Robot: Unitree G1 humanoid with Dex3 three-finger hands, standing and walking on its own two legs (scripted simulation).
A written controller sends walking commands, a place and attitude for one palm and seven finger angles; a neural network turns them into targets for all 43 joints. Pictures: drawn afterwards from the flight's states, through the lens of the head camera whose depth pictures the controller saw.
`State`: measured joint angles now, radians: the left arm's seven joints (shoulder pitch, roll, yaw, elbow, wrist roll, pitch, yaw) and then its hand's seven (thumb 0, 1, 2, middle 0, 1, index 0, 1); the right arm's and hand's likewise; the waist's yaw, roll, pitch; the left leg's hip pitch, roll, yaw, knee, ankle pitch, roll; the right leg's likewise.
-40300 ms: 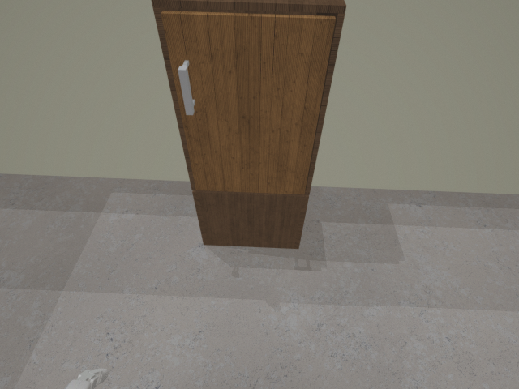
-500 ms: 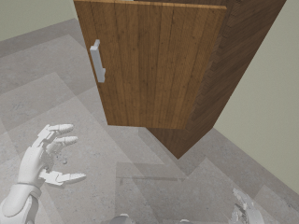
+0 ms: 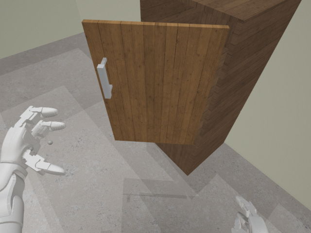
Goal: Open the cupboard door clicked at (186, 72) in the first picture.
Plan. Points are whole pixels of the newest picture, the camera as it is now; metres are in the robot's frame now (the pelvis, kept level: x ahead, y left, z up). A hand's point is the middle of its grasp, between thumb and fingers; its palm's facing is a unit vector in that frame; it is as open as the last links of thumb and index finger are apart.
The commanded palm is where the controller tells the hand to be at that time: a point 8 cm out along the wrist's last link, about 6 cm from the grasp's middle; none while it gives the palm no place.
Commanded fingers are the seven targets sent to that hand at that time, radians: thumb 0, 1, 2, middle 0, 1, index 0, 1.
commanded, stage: raise the hand with hooked fingers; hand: left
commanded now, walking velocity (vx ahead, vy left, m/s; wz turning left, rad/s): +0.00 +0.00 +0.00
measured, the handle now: (106, 78) +0.55 +0.21 +0.08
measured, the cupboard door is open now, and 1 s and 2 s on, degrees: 46 46 46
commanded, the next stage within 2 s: move the hooked fingers beside the handle in 0.54 s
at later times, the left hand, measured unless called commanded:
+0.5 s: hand (58, 141) +0.29 +0.25 +0.10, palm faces +0.06 -1.00 -0.04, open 14.0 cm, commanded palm +0.26 +0.30 +0.10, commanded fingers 0.00 -0.50 0.30 -0.30 -1.20 -0.30 -1.20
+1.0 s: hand (73, 120) +0.35 +0.24 +0.10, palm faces +0.01 -1.00 -0.01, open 14.0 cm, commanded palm +0.32 +0.30 +0.10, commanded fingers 0.00 -0.50 0.30 -0.30 -1.20 -0.30 -1.20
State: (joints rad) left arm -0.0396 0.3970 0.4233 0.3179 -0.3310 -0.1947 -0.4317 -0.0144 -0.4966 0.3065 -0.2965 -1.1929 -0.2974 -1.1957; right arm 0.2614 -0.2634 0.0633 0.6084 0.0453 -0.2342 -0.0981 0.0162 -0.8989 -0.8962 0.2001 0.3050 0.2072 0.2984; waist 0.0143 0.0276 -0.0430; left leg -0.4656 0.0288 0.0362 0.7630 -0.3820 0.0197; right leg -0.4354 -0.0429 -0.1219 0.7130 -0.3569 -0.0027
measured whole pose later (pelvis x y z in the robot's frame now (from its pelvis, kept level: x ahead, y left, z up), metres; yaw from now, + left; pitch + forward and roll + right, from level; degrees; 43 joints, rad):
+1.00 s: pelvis -0.01 -0.01 +0.00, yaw -1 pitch +6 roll +0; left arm -0.35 0.44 0.42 0.69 -0.27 -0.22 -0.45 -0.02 -0.50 0.30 -0.30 -1.20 -0.30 -1.20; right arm 0.28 -0.28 0.05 0.64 0.05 -0.20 -0.11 0.02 -0.90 -0.90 0.20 0.30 0.21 0.30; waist -0.03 0.02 -0.03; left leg -0.48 0.03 0.05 0.72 -0.34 0.01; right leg -0.48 -0.04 -0.10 0.70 -0.33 -0.02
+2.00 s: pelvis +0.00 +0.01 -0.01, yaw -3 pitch +16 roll -2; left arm -0.82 0.67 0.50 1.19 -0.13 -0.29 -0.45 -0.02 -0.50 0.30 -0.30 -1.20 -0.30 -1.20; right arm 0.39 -0.30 0.05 0.62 0.02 -0.01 -0.07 0.01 -0.90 -0.90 0.20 0.30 0.21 0.30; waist -0.14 0.00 -0.05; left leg -0.73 0.05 0.06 0.85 -0.40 0.03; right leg -0.70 -0.02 -0.09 0.78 -0.35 0.00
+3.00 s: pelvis +0.00 +0.00 -0.02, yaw -3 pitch +17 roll -3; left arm -0.83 0.68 0.52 1.18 -0.13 -0.33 -0.44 -0.02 -0.50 0.30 -0.30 -1.20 -0.30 -1.20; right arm 0.38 -0.29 0.05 0.59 0.01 0.07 -0.05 0.01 -0.90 -0.90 0.20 0.30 0.21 0.30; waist -0.14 0.00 -0.07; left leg -0.77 0.07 0.05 0.89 -0.42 0.03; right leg -0.74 -0.01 -0.09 0.80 -0.36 0.00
